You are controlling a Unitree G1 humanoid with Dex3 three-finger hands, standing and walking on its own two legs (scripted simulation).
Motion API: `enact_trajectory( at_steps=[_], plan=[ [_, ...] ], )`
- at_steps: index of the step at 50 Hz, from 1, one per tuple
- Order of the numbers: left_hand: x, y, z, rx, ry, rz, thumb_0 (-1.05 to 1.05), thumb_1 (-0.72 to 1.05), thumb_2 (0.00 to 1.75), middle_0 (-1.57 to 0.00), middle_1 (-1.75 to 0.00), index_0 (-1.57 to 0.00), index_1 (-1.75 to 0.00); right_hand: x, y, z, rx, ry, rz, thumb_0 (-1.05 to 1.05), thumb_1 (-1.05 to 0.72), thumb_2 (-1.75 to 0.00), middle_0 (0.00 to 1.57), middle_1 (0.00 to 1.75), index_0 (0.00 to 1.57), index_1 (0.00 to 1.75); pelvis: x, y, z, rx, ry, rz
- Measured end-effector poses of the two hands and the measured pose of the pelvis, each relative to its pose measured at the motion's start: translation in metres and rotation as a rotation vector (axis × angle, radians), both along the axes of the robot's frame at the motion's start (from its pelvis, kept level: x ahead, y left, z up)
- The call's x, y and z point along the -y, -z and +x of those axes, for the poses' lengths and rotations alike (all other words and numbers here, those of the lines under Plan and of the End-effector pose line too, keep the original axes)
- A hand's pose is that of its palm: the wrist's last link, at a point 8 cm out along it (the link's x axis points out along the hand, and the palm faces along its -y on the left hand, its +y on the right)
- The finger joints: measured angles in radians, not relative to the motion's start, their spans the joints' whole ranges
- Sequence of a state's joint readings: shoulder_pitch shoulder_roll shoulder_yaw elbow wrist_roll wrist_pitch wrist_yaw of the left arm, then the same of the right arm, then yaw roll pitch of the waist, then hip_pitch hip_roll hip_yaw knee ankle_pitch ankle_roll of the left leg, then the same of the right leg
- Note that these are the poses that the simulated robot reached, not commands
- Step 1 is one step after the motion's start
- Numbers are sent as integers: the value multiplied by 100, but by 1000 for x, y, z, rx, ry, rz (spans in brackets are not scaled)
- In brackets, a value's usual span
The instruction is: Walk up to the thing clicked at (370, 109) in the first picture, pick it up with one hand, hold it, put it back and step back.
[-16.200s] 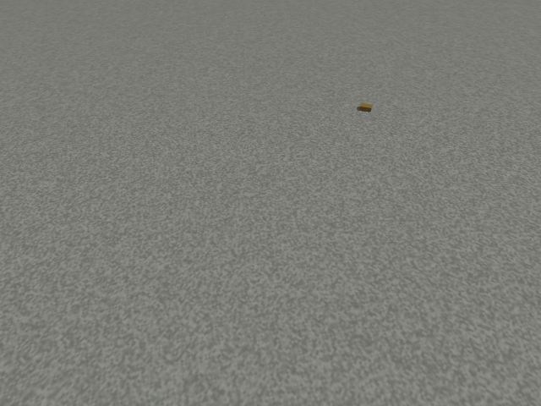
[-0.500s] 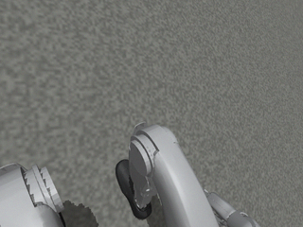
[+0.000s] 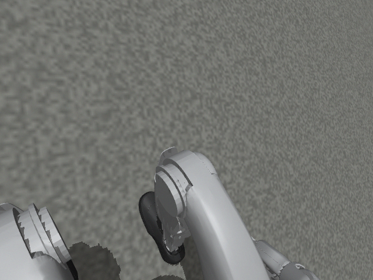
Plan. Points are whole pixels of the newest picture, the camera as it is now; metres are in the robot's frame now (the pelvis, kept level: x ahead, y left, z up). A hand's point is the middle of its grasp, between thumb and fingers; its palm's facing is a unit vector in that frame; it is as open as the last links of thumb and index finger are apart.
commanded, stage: close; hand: left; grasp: from above
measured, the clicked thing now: out of the picture +0.46 +0.36 -0.29
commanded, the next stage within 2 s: settle in 1.62 s
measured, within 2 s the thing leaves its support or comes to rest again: leaves its support in 1.98 s
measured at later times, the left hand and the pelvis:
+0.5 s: hand out of the picture +0.43 +0.35 -0.26, palm faces -0.48 -0.14 -0.87, open 13.1 cm; pelvis +0.00 +0.00 +0.00, yaw +0 degrees
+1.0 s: hand out of the picture +0.44 +0.35 -0.25, palm faces -0.44 -0.12 -0.89, open 11.6 cm; pelvis +0.00 +0.00 +0.00, yaw +0 degrees
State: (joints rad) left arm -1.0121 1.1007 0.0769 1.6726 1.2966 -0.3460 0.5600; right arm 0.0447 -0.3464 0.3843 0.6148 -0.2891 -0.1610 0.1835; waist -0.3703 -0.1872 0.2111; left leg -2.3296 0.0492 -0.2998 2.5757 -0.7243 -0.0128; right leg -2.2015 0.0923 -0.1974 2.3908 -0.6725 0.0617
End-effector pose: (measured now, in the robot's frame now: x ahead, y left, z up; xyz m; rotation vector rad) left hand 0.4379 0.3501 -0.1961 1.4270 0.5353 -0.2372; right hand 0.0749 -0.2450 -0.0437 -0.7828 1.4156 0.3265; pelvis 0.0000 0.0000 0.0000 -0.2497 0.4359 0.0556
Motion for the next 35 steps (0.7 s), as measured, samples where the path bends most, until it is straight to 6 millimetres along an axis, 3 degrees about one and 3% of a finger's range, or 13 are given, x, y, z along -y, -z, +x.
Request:
enact_trajectory(
  at_steps=[35],
  plan=[
    [-8,2,3,1,-1,18,0,-28,82,-13,-104,-21,-97,-5,-3,11,15,-21,-11,0,-90,-90,20,30,20,30,-2,-2,2,-13,0,-14]
  ],
)
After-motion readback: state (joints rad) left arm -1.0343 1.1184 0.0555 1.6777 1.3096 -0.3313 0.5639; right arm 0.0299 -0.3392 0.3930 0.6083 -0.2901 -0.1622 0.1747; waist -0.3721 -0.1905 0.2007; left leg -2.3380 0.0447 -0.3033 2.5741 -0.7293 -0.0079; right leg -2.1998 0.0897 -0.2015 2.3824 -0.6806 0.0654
